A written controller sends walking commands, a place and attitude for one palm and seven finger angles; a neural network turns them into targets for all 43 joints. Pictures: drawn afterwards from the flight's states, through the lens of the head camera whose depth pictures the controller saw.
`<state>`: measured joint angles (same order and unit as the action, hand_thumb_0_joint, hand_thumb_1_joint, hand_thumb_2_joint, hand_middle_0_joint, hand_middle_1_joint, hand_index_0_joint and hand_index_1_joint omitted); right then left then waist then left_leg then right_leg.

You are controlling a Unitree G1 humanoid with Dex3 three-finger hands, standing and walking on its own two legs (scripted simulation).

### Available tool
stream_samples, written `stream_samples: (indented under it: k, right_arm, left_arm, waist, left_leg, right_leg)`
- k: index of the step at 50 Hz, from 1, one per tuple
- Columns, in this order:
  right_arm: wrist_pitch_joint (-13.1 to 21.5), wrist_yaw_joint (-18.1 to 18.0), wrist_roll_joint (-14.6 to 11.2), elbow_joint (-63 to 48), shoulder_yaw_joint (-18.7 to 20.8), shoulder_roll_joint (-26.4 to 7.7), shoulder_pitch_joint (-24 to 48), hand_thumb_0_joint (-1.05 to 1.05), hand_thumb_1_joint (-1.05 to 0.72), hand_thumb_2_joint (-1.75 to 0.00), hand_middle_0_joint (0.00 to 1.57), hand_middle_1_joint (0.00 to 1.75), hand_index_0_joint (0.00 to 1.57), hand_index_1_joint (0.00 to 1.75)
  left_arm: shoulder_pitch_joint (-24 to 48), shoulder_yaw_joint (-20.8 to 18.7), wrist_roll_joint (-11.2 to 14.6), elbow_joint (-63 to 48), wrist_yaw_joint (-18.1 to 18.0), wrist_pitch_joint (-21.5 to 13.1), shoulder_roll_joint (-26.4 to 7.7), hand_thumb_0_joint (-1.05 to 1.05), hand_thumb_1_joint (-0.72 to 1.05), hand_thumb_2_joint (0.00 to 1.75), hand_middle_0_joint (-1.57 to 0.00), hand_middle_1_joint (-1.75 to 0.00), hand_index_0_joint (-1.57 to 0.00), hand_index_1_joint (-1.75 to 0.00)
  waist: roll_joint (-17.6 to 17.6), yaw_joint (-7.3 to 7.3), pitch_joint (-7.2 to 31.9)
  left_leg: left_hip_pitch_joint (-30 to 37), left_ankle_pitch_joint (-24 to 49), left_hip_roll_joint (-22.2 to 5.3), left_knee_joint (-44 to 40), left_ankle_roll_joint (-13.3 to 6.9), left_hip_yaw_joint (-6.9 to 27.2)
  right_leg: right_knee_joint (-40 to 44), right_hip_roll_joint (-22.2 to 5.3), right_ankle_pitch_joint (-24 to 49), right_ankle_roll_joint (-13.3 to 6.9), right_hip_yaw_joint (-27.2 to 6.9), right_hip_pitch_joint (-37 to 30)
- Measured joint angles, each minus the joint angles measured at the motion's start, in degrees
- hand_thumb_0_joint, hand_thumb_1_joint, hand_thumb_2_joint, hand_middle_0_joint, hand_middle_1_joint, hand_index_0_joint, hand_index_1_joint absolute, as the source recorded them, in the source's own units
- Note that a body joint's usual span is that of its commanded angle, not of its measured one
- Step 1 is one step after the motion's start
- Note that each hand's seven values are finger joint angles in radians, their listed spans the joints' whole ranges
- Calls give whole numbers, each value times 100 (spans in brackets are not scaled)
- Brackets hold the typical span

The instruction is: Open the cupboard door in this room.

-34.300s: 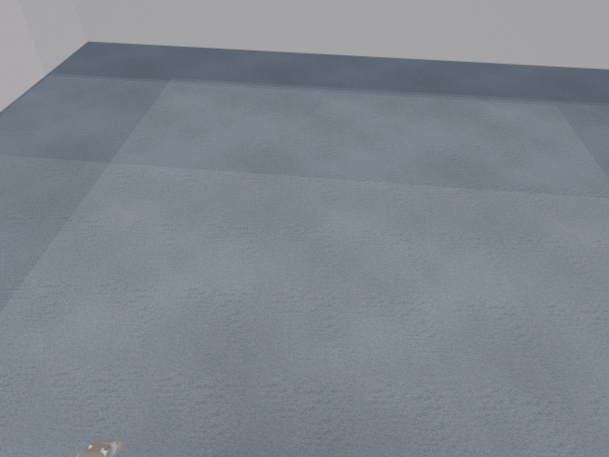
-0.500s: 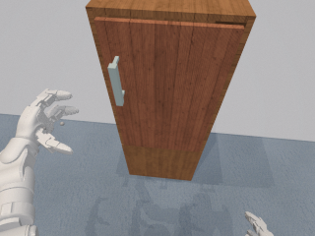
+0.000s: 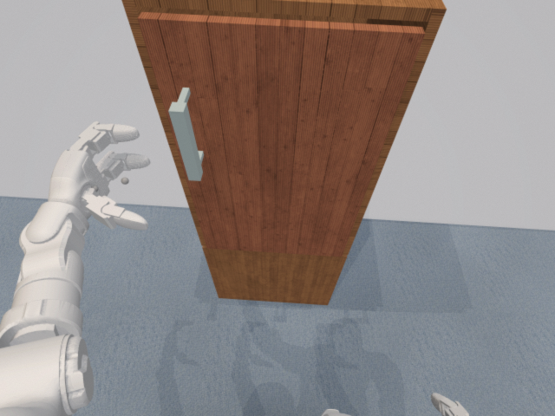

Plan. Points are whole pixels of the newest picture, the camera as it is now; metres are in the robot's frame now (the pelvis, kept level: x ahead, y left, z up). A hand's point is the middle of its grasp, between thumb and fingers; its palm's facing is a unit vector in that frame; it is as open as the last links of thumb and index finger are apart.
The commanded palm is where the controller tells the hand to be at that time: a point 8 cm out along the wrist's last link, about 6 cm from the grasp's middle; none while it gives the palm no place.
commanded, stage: move the hooked fingers beside the handle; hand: left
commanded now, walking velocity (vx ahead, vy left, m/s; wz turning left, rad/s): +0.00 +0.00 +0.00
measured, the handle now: (190, 136) +0.52 +0.14 +0.10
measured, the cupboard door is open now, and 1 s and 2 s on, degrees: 0 0 0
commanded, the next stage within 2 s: slide the fingers in behind the handle in 1.34 s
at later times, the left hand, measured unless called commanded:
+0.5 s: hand (145, 151) +0.48 +0.21 +0.10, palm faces -0.08 -1.00 +0.00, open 14.0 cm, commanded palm +0.46 +0.26 +0.10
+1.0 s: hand (144, 152) +0.48 +0.21 +0.09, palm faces -0.08 -1.00 +0.01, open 14.0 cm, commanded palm +0.46 +0.26 +0.10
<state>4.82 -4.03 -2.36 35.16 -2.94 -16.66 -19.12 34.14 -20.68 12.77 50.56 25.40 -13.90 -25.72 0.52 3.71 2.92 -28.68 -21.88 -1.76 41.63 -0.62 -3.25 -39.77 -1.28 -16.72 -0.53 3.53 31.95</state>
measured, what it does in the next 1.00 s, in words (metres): stands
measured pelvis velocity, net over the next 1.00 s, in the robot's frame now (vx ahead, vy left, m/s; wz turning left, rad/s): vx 0.01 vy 0.01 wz -0.03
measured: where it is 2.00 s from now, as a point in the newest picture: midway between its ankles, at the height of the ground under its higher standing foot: outside the picture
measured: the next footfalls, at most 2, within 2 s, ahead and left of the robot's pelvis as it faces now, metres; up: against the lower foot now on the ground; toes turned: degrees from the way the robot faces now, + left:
none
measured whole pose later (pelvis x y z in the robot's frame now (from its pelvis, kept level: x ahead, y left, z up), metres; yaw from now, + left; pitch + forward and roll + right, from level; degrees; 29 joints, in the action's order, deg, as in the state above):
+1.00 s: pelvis +0.01 +0.01 -0.01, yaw -1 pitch +15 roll -2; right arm -2.4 -1.7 -1.1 34.9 -2.4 -15.9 -23.9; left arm 45.6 -22.7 9.1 61.8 23.0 -17.1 -29.7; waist 0.4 7.5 4.7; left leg -36.9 -24.6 -2.8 46.4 -1.4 -3.8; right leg -42.1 -0.4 -17.6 0.2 2.8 39.6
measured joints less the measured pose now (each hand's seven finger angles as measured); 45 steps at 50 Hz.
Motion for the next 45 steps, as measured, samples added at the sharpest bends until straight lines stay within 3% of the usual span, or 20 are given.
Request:
stream_samples:
  k: [13,31,45]
  right_arm:
    - [-254,48,22,96,34,-22,-169,0,-90,-90,20,30,21,30]
    - [-478,121,130,90,4,-47,-390,0,-90,-90,20,30,21,30]
    - [-731,224,133,-15,56,43,-597,0,-90,-90,20,30,21,30]
  left_arm:
    - [617,-37,-135,711,-66,-193,-195,-1,-50,30,-30,-120,-30,-120]
    - [1843,-277,-518,1807,-174,-281,-751,-1,-50,30,-30,-120,-30,-120]
    - [1247,-340,-414,1246,-189,-326,-574,-1,-50,30,-30,-120,-31,-121]
  waist:
    - [-16,129,11]
    - [-49,533,29]
    - [-28,449,141]
  left_leg:
    - [-267,-35,-36,120,13,13]
    - [-1001,-137,-90,487,-22,-11]
    - [-912,-241,-121,476,-64,-82]
  right_leg:
    - [-83,31,-14,-18,9,252]
    - [-316,73,-17,7,-25,951]
    - [-246,113,-51,58,-101,868]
